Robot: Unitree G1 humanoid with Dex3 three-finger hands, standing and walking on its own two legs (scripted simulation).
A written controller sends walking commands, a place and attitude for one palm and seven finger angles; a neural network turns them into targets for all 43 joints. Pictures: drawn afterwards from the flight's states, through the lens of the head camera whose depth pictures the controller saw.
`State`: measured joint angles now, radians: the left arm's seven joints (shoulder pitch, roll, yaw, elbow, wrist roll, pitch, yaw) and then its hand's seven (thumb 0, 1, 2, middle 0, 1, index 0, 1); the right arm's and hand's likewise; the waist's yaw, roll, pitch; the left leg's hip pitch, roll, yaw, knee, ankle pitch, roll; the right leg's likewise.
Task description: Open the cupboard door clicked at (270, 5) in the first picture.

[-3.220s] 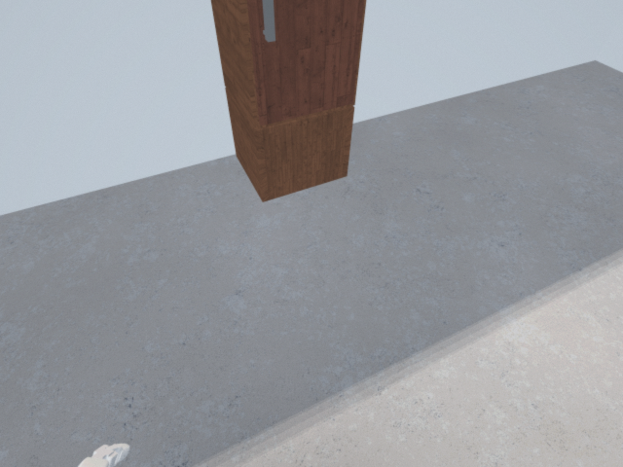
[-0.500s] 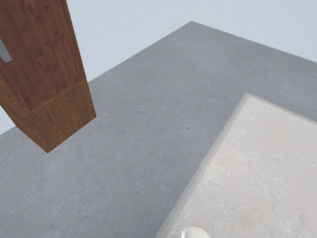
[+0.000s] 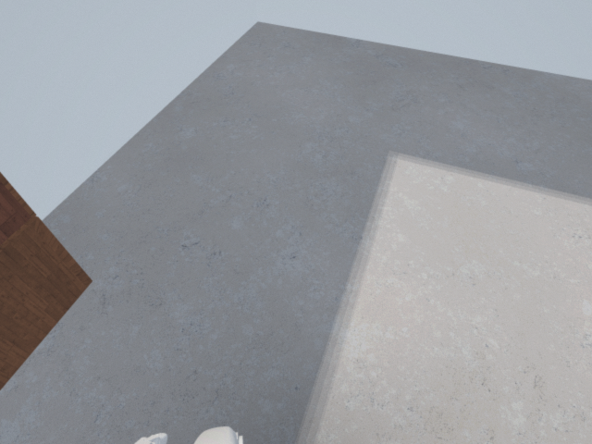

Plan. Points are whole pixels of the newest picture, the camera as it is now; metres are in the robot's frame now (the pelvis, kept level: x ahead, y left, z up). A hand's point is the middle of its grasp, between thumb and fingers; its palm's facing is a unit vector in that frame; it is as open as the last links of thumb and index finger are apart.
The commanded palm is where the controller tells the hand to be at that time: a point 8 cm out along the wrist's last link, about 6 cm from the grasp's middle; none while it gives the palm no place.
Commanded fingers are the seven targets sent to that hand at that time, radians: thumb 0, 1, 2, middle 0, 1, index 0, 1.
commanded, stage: walk to a spot facing it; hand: left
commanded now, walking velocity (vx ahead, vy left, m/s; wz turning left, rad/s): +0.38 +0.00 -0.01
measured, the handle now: out of the picture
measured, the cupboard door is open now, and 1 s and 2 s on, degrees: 0 0 0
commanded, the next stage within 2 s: turn to face it in 0.54 s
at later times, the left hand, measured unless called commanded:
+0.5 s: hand (149, 405) +0.21 +0.25 -0.17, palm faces -0.04 -0.99 -0.13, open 7.4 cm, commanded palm none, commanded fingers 0.00 0.90 0.90 -0.20 -0.30 -0.20 -0.30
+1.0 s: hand (230, 276) +0.44 +0.14 -0.15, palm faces -0.12 -0.98 -0.17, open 7.3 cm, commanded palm none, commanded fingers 0.00 0.90 0.90 -0.20 -0.30 -0.20 -0.30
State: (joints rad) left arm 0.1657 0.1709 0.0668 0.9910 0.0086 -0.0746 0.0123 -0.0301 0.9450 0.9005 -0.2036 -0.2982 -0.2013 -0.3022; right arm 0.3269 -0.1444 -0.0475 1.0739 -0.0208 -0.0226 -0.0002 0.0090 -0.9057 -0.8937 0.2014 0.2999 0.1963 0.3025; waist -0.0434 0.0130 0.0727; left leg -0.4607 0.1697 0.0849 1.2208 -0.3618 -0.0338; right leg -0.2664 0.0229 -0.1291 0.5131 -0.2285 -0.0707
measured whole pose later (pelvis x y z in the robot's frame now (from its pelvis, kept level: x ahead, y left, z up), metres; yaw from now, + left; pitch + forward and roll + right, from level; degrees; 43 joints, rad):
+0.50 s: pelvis +0.19 +0.07 +0.01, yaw -7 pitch -2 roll -1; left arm 0.31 0.17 0.08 1.07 0.03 0.01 -0.02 0.00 0.91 0.90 -0.20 -0.30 -0.19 -0.30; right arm 0.29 -0.15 -0.04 1.04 -0.02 -0.07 -0.02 0.00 -0.94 -0.89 0.20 0.30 0.20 0.30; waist 0.02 -0.04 0.04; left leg -0.15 0.08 0.28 0.42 -0.23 0.05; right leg -0.54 -0.08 -0.04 1.19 -0.24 0.00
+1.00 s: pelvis +0.29 +0.01 +0.00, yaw -6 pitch -1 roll +0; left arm 0.09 0.10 0.03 0.97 0.02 -0.03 0.04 -0.01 0.92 0.90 -0.20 -0.30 -0.20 -0.30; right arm 0.29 -0.13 -0.06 1.07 -0.01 0.04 0.00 0.01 -0.91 -0.89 0.20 0.30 0.20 0.30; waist -0.06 0.02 0.06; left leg -0.43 0.11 0.09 1.09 -0.48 -0.05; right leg -0.30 -0.10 -0.25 0.54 -0.21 -0.04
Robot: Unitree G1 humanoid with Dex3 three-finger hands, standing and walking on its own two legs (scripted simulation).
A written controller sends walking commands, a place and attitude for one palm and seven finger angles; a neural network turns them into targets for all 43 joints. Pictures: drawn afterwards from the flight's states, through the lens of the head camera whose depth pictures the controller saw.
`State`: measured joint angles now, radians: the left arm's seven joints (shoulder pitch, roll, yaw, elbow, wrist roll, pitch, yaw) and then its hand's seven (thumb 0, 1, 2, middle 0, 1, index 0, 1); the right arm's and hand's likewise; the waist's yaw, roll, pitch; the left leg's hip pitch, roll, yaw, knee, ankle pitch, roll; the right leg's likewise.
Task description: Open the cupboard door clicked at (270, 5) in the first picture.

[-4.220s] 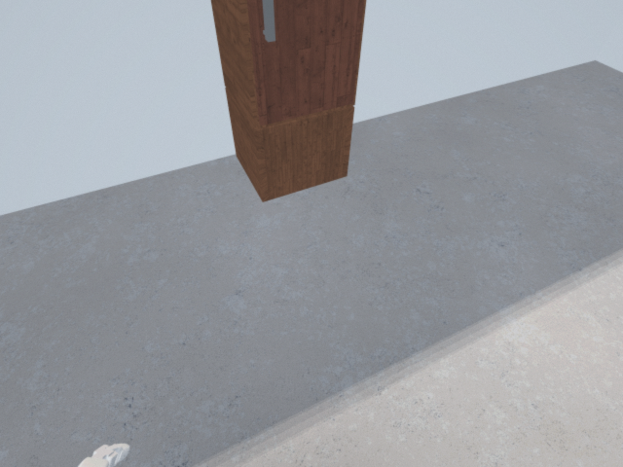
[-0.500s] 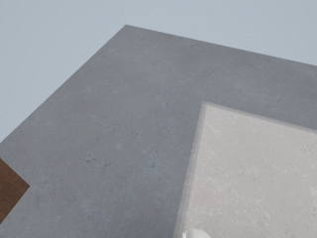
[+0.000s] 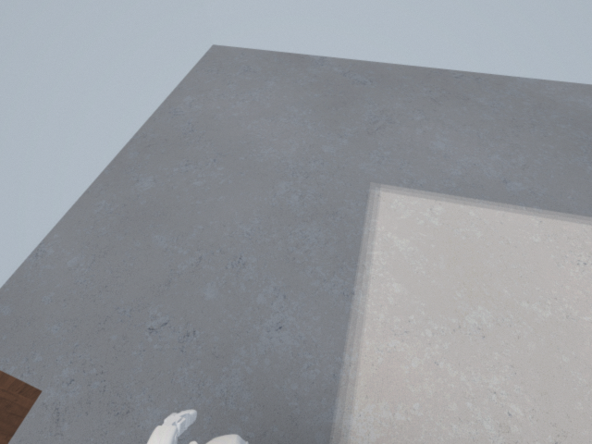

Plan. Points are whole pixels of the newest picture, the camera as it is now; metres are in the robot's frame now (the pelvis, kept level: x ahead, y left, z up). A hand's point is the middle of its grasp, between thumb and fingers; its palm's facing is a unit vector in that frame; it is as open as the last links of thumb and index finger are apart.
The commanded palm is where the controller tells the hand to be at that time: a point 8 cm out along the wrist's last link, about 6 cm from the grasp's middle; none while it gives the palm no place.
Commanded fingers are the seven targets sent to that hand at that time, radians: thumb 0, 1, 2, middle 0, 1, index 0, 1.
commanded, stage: turn to face it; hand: left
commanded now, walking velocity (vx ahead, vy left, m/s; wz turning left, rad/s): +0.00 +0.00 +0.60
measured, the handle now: out of the picture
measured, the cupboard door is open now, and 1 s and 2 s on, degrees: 0 0 0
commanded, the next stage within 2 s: take the last steps up to it in 1.92 s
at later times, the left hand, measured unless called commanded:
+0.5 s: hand out of the picture +0.00 +0.27 -0.16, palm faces +0.31 -0.91 -0.29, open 7.4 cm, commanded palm none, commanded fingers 0.00 0.90 0.90 -0.20 -0.30 -0.20 -0.30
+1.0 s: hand out of the picture -0.07 +0.18 -0.15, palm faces +0.57 -0.78 -0.26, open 7.3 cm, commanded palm none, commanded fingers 0.00 0.90 0.90 -0.20 -0.30 -0.20 -0.30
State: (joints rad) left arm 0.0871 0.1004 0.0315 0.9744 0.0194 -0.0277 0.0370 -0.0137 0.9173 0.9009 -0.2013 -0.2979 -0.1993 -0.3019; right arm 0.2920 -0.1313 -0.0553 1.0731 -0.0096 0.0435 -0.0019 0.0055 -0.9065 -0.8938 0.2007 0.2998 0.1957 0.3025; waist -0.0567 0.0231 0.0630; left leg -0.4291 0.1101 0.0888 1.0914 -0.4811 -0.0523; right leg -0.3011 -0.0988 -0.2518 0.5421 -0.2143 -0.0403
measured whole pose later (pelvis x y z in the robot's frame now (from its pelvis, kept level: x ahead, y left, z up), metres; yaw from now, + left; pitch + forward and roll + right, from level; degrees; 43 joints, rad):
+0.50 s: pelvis -0.01 +0.03 +0.01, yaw +16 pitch +2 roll -2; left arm 0.20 0.27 0.10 0.95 0.02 0.06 0.02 0.00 0.91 0.90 -0.20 -0.30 -0.19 -0.30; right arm 0.23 -0.20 -0.06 0.93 -0.02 0.03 0.01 0.00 -0.90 -0.89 0.20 0.30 0.20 0.30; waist -0.02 0.00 0.06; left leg -0.33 -0.02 0.01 0.46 -0.16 0.05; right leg -0.45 -0.07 -0.02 0.98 -0.39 0.09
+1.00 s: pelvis -0.02 -0.02 +0.01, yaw +36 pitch +1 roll +2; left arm 0.22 0.19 0.03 0.88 0.03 0.01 0.02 0.00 0.91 0.90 -0.20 -0.30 -0.20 -0.30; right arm 0.14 -0.28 -0.09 0.93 -0.02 0.09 0.04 0.01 -0.91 -0.89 0.20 0.30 0.19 0.30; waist -0.01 0.00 0.11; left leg -0.41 0.05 0.05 0.87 -0.42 -0.08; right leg -0.20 -0.14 -0.23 0.53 -0.33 0.01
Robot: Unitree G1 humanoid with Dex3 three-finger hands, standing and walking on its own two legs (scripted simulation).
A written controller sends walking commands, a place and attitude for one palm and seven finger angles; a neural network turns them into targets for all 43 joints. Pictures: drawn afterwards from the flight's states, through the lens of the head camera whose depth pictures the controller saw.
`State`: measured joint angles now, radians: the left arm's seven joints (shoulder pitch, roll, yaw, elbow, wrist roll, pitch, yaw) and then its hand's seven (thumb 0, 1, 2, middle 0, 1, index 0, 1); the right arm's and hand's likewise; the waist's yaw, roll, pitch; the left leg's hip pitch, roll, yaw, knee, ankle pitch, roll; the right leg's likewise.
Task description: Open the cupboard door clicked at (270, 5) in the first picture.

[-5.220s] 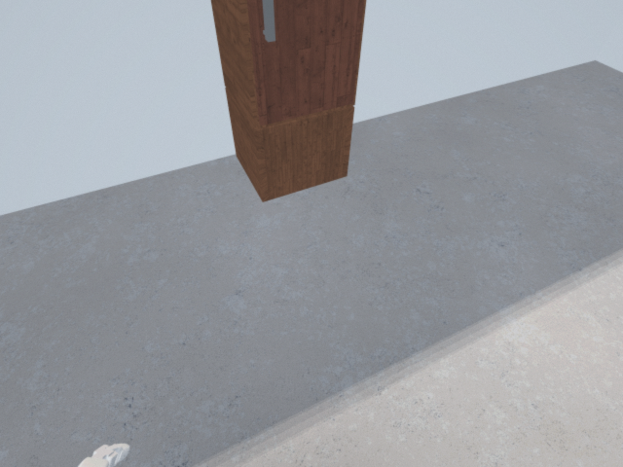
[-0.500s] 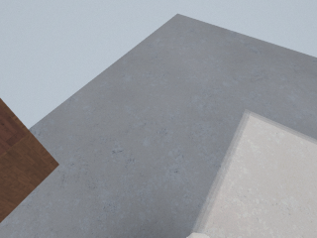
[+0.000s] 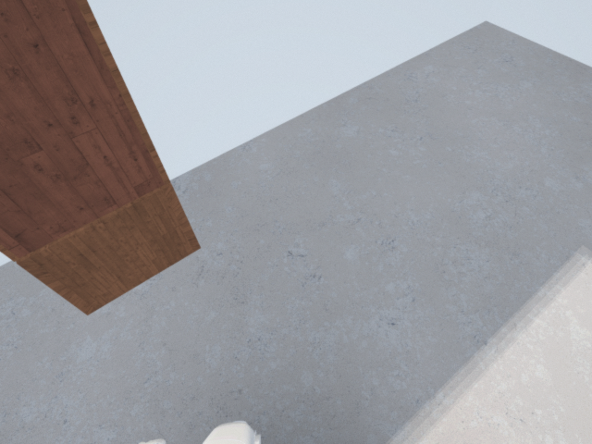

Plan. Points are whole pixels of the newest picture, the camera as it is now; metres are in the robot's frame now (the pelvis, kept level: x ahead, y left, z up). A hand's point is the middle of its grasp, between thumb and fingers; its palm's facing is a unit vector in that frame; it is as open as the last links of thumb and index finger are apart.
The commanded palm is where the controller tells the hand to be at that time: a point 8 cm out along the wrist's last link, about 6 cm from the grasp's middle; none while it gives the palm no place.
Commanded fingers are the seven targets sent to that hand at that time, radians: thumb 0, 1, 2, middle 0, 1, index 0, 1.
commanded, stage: turn to face it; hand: left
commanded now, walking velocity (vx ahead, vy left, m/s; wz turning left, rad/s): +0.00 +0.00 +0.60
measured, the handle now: out of the picture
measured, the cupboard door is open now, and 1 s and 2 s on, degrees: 0 0 0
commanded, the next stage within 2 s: take the last steps up to it in 0.92 s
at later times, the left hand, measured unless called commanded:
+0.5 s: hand out of the picture +0.10 +0.25 -0.15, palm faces +0.27 -0.92 -0.28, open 7.4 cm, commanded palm none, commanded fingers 0.00 0.90 0.90 -0.20 -0.30 -0.20 -0.30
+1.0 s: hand out of the picture -0.08 +0.21 -0.19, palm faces +0.56 -0.79 -0.25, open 7.4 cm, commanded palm none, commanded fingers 0.00 0.90 0.90 -0.20 -0.30 -0.20 -0.30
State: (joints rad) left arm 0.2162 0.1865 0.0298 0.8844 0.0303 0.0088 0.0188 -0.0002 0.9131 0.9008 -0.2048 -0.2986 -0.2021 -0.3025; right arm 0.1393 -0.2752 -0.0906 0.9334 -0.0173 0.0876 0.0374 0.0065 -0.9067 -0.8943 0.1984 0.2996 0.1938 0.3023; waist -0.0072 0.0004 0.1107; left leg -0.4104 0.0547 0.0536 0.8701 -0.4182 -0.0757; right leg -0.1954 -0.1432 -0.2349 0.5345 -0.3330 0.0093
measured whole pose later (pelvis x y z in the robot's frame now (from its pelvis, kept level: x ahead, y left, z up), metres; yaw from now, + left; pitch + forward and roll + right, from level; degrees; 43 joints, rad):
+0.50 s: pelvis +0.02 +0.01 +0.00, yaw +17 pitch +1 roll +0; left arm 0.10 0.24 0.05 0.84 0.00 0.04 0.01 0.00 0.91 0.90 -0.20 -0.30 -0.20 -0.30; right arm 0.19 -0.24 -0.06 0.92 -0.02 0.05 0.02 0.00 -0.90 -0.89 0.21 0.30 0.20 0.30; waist -0.04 0.02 0.08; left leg -0.27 -0.04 -0.12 0.53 -0.28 0.00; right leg -0.36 -0.04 -0.02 0.71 -0.37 0.09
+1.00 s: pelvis +0.01 +0.02 -0.01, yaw +33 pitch +0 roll +0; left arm 0.27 0.25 0.05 0.95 0.02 0.04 0.02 0.00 0.91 0.90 -0.20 -0.30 -0.20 -0.30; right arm 0.11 -0.23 -0.05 0.93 -0.01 0.03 0.03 0.01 -0.91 -0.89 0.20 0.30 0.19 0.30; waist 0.03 -0.05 0.11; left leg -0.27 0.01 0.09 0.61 -0.32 0.02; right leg -0.29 -0.16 -0.18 0.77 -0.47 0.06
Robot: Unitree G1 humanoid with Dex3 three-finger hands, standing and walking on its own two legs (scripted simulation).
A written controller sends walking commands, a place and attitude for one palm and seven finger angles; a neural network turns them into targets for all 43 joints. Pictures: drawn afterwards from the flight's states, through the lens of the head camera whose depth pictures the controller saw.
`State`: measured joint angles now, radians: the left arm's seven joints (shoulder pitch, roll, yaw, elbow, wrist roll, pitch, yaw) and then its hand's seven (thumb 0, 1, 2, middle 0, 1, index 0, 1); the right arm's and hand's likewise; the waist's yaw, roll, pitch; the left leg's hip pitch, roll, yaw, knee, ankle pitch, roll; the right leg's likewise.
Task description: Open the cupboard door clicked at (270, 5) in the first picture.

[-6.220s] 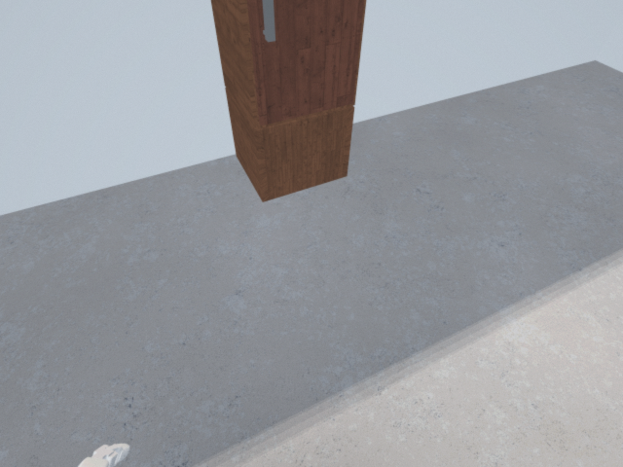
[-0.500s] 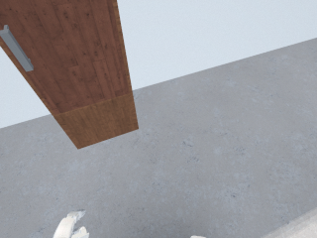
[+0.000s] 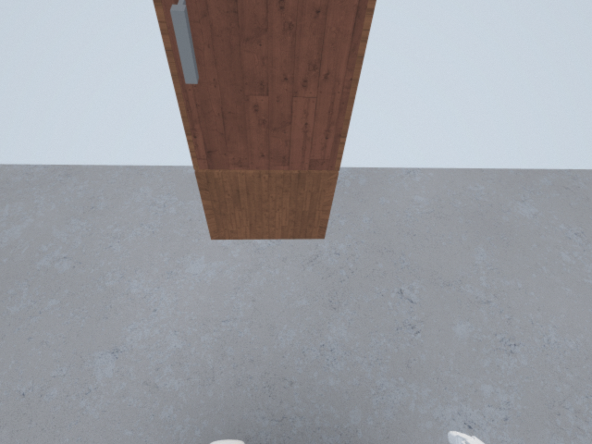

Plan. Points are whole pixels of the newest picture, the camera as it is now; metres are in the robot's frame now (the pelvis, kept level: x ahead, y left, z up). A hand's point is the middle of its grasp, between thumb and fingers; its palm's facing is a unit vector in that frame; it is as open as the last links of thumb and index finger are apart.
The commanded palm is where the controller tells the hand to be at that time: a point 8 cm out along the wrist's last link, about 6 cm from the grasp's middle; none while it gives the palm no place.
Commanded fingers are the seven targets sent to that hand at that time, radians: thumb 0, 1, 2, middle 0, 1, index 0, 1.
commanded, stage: take the last steps up to it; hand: left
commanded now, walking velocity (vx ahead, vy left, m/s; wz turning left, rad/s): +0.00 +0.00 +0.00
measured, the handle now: (187, 41) +0.83 +0.31 +0.07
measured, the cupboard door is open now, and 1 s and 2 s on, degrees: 0 0 0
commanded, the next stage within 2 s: come to a stop and stand still in 1.08 s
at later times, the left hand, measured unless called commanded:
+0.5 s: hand out of the picture +0.10 +0.16 -0.14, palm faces +0.09 -0.97 -0.22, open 7.3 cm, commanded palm none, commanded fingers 0.00 0.90 0.90 -0.20 -0.30 -0.20 -0.30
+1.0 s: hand out of the picture +0.10 +0.18 -0.17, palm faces +0.18 -0.98 -0.12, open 7.4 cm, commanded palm none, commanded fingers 0.00 0.90 0.90 -0.20 -0.30 -0.20 -0.30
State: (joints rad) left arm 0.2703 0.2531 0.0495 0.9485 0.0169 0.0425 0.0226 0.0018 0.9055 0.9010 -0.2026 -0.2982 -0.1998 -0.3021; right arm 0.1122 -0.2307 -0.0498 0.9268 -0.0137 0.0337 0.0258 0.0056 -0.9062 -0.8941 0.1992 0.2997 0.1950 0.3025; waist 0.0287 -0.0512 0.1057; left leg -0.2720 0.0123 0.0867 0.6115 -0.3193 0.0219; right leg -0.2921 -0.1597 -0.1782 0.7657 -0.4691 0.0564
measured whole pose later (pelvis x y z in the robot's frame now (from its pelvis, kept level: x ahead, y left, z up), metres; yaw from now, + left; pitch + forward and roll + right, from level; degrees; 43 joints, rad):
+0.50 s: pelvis +0.05 -0.03 +0.01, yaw +4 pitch -3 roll +1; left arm 0.25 0.15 0.03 1.01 0.03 -0.04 0.00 0.00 0.91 0.90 -0.20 -0.30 -0.20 -0.30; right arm 0.38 -0.20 -0.05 1.11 -0.02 0.02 0.01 0.01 -0.91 -0.89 0.20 0.30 0.20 0.30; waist -0.02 0.05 0.01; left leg -0.28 0.02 0.03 0.84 -0.47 0.02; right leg -0.21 -0.04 -0.14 0.55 -0.29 -0.04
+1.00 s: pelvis +0.21 +0.04 +0.00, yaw +4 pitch -1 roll -1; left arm 0.44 0.12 0.03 1.17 0.02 -0.03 0.01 0.00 0.91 0.90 -0.20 -0.30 -0.20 -0.30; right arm 0.13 -0.14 -0.04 1.01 -0.02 -0.06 0.01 0.00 -0.91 -0.89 0.20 0.30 0.20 0.30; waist 0.05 -0.03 0.08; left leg -0.36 0.05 0.16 0.63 -0.25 0.06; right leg -0.22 -0.08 -0.07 1.00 -0.50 0.00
